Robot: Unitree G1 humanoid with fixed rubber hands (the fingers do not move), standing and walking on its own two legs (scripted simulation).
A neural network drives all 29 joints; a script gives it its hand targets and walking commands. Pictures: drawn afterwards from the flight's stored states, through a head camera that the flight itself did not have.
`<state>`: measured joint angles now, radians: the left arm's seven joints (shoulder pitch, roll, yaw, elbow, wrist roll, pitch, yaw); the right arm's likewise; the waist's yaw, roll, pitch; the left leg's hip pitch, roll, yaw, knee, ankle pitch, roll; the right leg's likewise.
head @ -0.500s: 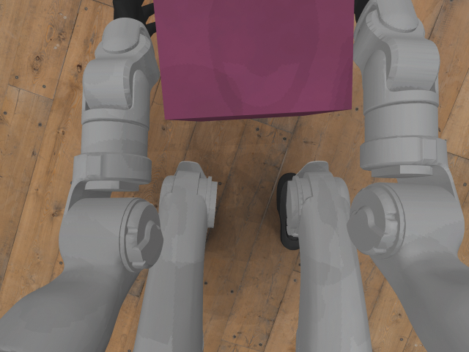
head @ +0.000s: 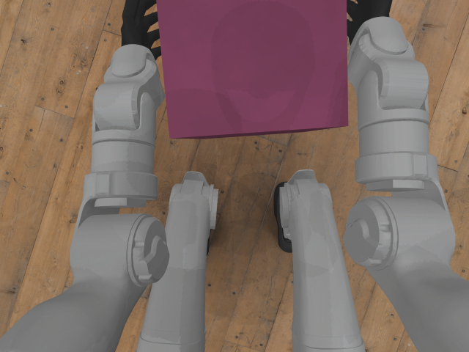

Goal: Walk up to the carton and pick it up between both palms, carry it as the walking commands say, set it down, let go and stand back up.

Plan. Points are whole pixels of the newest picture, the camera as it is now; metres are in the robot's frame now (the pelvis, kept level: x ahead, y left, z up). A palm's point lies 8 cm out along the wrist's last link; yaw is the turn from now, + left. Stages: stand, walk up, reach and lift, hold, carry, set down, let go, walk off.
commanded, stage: reach and lift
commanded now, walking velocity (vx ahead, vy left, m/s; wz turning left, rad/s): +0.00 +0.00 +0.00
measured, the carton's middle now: (250, 64) +0.52 +0.00 -0.12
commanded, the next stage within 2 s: none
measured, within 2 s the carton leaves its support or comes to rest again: neither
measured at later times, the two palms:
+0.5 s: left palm (113, 39) +0.49 +0.15 +0.01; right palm (398, 4) +0.52 -0.14 +0.02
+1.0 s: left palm (70, 25) +0.47 +0.15 +0.09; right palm out of the picture +0.50 -0.14 +0.10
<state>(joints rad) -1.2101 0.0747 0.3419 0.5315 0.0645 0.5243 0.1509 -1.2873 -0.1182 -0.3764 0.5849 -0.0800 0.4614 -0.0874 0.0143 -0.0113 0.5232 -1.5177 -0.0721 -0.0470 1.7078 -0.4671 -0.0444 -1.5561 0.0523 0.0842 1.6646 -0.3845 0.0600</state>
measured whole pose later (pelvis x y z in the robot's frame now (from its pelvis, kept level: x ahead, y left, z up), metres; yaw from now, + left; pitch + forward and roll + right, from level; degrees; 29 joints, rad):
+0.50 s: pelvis +0.00 +0.00 +0.06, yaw +0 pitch +11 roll +0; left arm -1.10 0.05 0.33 0.51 0.08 0.52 0.15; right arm -1.18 -0.09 -0.36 0.58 -0.09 0.45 -0.08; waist 0.02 -0.01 0.52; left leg -1.26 -0.07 -0.06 1.49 -0.43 -0.04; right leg -1.29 0.05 0.08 1.44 -0.35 0.05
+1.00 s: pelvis +0.01 -0.01 +0.13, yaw -1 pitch +6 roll +1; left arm -0.95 0.00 0.34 0.47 0.11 0.51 0.13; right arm -1.03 -0.03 -0.36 0.54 -0.13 0.43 -0.07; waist 0.03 -0.01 0.52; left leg -0.94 -0.05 -0.06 1.19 -0.35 -0.04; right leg -0.98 0.04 0.09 1.16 -0.28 0.04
